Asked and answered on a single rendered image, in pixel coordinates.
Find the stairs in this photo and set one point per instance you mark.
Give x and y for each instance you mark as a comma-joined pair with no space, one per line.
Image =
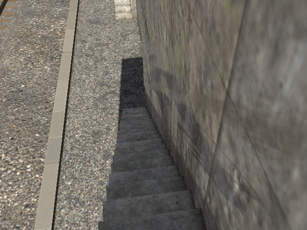
146,191
122,9

